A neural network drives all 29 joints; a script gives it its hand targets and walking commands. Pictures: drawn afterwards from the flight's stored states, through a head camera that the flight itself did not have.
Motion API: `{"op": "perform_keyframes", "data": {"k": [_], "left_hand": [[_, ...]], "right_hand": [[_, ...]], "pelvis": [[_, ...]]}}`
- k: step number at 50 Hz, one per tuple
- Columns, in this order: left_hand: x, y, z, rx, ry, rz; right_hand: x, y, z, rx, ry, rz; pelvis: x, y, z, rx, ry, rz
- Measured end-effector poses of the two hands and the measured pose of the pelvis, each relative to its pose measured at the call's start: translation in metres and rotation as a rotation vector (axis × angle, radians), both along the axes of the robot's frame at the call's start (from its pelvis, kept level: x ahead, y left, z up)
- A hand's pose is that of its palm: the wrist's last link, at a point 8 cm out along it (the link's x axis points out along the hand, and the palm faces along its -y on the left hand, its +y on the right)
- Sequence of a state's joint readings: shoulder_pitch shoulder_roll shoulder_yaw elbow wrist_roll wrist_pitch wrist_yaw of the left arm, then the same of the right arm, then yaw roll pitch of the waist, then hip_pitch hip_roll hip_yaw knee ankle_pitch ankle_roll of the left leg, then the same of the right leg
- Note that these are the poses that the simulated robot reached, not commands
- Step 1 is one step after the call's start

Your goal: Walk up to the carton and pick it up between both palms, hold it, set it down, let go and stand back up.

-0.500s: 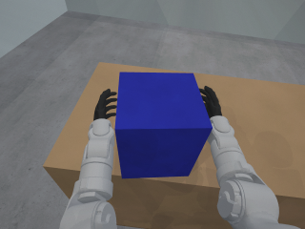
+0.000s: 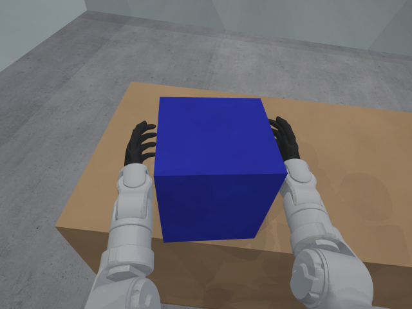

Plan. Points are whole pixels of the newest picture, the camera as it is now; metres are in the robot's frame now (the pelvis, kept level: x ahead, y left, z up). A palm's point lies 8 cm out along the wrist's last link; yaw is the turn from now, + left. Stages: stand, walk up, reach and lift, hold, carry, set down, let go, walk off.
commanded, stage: set down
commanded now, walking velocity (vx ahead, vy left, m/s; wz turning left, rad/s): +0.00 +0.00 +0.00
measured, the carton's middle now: (210, 172) +0.40 +0.03 +0.04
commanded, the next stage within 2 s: none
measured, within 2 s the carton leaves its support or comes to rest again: neither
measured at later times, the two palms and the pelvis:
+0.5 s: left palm (137, 166) +0.36 +0.18 +0.07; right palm (284, 166) +0.42 -0.12 +0.07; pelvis -0.01 +0.00 +0.00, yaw -1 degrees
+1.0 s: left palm (136, 175) +0.35 +0.18 +0.07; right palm (311, 167) +0.42 -0.18 +0.08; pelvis -0.01 -0.01 -0.01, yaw -1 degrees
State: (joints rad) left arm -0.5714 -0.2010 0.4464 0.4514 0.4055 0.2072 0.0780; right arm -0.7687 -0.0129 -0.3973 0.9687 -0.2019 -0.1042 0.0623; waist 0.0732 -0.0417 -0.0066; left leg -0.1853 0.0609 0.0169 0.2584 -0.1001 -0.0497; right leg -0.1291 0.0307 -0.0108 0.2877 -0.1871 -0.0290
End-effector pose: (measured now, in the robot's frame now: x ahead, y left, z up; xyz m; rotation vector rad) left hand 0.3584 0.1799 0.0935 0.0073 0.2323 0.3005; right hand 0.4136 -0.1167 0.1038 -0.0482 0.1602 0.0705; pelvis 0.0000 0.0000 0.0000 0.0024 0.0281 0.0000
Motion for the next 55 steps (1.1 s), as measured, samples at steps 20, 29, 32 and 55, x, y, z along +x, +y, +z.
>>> {"op": "perform_keyframes", "data": {"k": [20, 29, 32, 55], "left_hand": [[0.004, 0.002, -0.007, 0.043, 0.001, -0.023], [0.01, 0.002, -0.027, 0.005, 0.05, 0.001], [0.013, 0.002, -0.033, -0.002, 0.068, -0.002], [-0.031, -0.001, -0.034, -0.02, 0.028, -0.043]], "right_hand": [[0.002, -0.002, -0.006, -0.031, 0.005, 0.024], [0.007, -0.001, -0.041, -0.019, 0.154, 0.005], [0.015, -0.001, -0.037, -0.006, 0.126, 0.001], [-0.024, -0.063, -0.038, -0.021, 0.091, 0.022]], "pelvis": [[-0.004, -0.001, -0.001, 0.002, 0.007, -0.012], [-0.012, -0.001, -0.005, -0.011, 0.118, -0.02], [-0.014, 0.001, -0.006, -0.015, 0.157, -0.021], [-0.018, -0.008, -0.005, -0.007, 0.094, -0.023]]}}
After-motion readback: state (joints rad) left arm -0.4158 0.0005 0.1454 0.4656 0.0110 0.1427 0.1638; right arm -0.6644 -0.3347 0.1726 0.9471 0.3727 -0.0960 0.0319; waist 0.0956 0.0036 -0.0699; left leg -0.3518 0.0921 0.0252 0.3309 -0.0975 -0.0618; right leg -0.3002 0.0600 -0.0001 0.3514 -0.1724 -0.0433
